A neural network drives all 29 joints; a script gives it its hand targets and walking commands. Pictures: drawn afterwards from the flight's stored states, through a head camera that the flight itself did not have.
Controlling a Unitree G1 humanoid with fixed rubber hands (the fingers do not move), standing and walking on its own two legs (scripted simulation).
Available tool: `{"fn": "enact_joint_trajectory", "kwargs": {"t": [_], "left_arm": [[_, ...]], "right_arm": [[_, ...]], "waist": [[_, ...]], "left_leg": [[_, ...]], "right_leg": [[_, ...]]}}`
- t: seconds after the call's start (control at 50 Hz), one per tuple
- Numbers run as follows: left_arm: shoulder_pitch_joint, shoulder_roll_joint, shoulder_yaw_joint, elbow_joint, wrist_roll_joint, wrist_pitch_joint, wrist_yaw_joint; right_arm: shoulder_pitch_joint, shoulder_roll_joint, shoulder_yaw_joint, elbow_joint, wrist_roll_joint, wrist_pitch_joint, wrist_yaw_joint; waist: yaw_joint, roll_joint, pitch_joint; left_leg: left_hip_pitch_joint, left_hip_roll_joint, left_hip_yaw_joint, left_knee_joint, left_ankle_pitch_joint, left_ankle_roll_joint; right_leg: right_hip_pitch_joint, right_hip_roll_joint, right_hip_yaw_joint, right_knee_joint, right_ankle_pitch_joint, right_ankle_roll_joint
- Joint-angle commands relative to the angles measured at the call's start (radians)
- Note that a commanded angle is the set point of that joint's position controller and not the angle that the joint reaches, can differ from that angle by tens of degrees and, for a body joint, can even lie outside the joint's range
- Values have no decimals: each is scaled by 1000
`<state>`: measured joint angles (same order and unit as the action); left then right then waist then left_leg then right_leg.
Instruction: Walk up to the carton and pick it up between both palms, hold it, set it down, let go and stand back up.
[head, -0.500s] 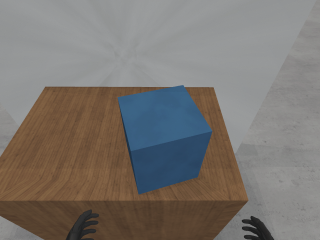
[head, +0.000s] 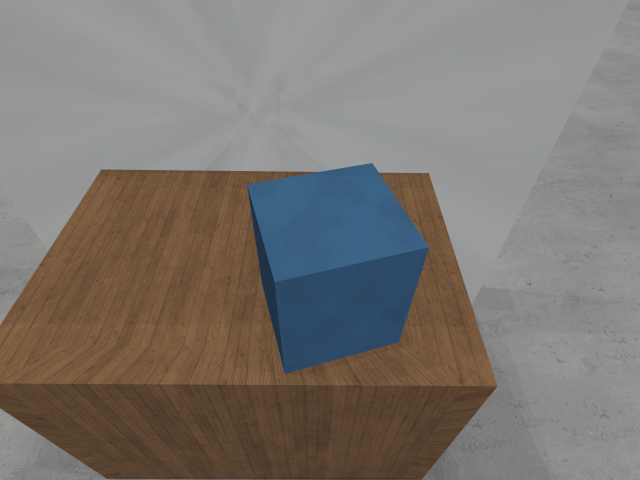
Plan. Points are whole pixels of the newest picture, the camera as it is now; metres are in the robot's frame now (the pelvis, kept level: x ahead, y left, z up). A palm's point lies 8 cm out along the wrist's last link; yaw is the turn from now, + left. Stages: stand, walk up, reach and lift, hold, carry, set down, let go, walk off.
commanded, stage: stand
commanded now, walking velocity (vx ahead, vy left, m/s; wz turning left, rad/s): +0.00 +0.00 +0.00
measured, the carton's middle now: (328, 268) +0.45 +0.01 -0.03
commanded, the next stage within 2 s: none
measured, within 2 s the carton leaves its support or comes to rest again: neither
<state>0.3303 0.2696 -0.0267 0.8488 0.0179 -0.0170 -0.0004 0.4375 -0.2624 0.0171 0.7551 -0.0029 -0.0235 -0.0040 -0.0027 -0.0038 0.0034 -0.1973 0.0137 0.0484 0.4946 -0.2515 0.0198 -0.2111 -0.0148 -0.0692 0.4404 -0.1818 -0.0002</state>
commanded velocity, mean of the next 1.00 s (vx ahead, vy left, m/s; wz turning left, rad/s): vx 0.00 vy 0.00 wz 0.00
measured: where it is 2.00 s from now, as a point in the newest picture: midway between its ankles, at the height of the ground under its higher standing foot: outside the picture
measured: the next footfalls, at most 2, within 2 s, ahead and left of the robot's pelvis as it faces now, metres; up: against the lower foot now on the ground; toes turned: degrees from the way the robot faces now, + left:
none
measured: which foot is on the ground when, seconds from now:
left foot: down 0.00-1.00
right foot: down 0.00-1.00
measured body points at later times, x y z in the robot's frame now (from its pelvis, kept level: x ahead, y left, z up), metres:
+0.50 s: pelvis +0.00 +0.01 +0.00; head -0.02 +0.02 +0.45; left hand +0.01 +0.26 -0.15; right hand +0.01 -0.25 -0.13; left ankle +0.01 +0.10 -0.74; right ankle +0.04 -0.12 -0.74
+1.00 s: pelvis +0.01 +0.01 +0.00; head +0.00 +0.01 +0.45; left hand +0.03 +0.25 -0.15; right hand +0.01 -0.25 -0.14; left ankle +0.01 +0.10 -0.74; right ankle +0.04 -0.12 -0.74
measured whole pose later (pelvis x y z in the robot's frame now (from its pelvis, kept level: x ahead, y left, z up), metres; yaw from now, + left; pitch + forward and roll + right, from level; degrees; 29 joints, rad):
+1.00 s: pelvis +0.01 +0.01 +0.00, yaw +0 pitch -2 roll -1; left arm 0.36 0.24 -0.04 0.96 0.01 -0.01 0.02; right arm 0.43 -0.23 0.02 0.88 0.00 -0.02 -0.03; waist 0.00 -0.01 -0.01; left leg -0.18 0.00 0.06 0.46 -0.25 0.03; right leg -0.21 -0.03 -0.06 0.43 -0.19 0.01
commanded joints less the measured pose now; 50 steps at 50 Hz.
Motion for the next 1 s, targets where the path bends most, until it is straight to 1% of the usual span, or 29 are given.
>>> {"fn": "enact_joint_trajectory", "kwargs": {"t": [0.0, 0.04, 0.06, 0.08, 0.14, 0.26, 0.5, 0.54, 0.64, 0.74, 0.82, 0.98], "left_arm": [[6, 119, 32, -51, -1, -18, 8], [14, 118, 31, -41, -1, -17, 8], [23, 111, 29, -43, -2, -19, 7], [26, 109, 27, -38, -2, -20, 6], [39, 108, 27, -30, -3, -21, 7], [63, 108, 26, -9, -3, -16, 10], [83, 98, 25, 21, -5, -14, 18], [88, 93, 23, 26, -5, -14, 19], [89, 93, 23, 40, -7, -12, 22], [86, 86, 20, 50, -9, -11, 25], [84, 86, 20, 60, -10, -9, 26], [79, 81, 20, 79, -11, -7, 29]], "right_arm": [[33, -131, -43, -64, 1, -19, -8], [38, -130, -43, -58, 1, -18, -9], [45, -133, -44, -50, 2, -19, -9], [47, -134, -45, -47, 2, -20, -10], [46, -131, -43, -35, 2, -21, -10], [55, -125, -44, -15, 2, -14, -13], [59, -113, -40, 20, 3, -11, -20], [56, -110, -37, 26, 4, -11, -22], [61, -99, -34, 43, 3, -9, -24], [54, -96, -30, 57, 4, -10, -26], [57, -89, -29, 68, 3, -7, -26], [55, -80, -27, 94, 5, -6, -29]], "waist": [[4, 12, 78], [4, 15, 83], [5, -5, 79], [4, -9, 74], [6, 12, 74], [3, 27, 96], [0, 9, 77], [4, 17, 76], [2, 8, 83], [7, 1, 66], [3, 12, 77], [4, 11, 73]], "left_leg": [[-129, 83, -130, -152, -119, 6], [-139, 83, -134, -159, -139, 7], [-134, 84, -135, -163, -140, 6], [-128, 83, -135, -163, -139, 6], [-133, 83, -137, -167, -132, 6], [-142, 82, -145, -184, -158, 8], [-108, 84, -134, -166, -72, 9], [-105, 86, -134, -166, -51, 9], [-96, 84, -127, -162, -33, 6], [-82, 89, -125, -158, -1, 7], [-84, 86, -119, -158, -11, 6], [-77, 90, -114, -162, 11, 4]], "right_leg": [[0, -83, 132, -79, -100, -4], [-4, -81, 131, -76, -109, -3], [3, -79, 129, -77, -108, -4], [1, -78, 128, -77, -109, -3], [5, -79, 126, -72, -98, -3], [-10, -78, 124, -71, -115, -1], [-12, -86, 128, -74, -68, -5], [-9, -88, 127, -72, -50, -5], [-13, -92, 129, -78, -43, -8], [3, -94, 127, -76, -18, -9], [-4, -95, 131, -84, -27, -10], [4, -95, 126, -85, -9, -10]]}}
